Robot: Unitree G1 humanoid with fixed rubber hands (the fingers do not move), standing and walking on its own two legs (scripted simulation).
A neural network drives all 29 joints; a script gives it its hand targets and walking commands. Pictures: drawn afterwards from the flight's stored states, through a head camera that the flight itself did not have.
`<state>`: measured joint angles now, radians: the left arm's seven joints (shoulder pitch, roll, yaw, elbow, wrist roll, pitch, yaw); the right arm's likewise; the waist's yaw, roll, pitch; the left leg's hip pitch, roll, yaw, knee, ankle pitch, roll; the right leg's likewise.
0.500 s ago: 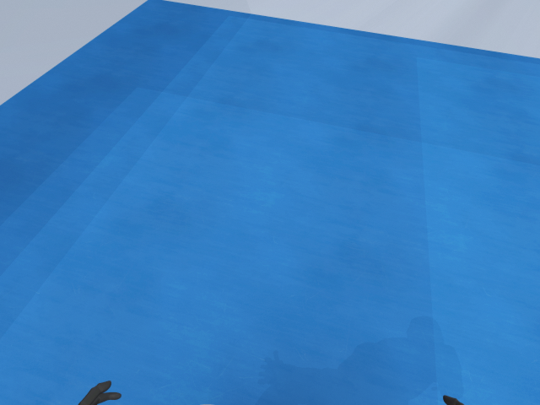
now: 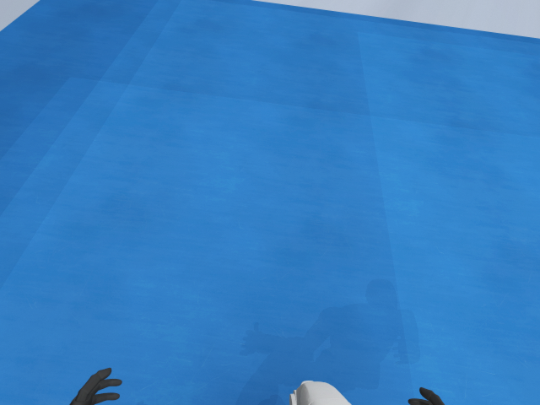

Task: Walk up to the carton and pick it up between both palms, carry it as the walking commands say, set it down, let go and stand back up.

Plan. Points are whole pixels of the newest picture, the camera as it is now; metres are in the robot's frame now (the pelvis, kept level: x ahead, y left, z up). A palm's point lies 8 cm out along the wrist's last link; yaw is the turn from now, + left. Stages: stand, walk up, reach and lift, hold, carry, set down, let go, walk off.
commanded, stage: walk up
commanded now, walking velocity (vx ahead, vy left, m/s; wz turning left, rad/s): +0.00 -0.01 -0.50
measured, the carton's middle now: out of the picture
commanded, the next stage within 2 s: none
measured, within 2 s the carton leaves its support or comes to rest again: neither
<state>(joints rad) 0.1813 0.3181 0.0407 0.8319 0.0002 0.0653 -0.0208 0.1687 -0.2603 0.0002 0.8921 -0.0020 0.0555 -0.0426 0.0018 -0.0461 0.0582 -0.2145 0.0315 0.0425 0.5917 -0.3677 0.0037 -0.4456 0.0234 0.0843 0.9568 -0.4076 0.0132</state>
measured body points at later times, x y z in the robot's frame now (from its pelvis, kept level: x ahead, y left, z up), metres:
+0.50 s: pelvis +0.01 +0.00 -0.01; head +0.05 +0.01 +0.44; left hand +0.18 +0.24 -0.14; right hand +0.05 -0.29 -0.13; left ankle +0.01 +0.11 -0.74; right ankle +0.00 -0.14 -0.73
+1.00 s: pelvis +0.03 -0.03 +0.00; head +0.08 -0.06 +0.44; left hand +0.25 +0.17 -0.12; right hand +0.01 -0.31 -0.13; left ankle +0.05 +0.11 -0.70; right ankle -0.01 -0.15 -0.73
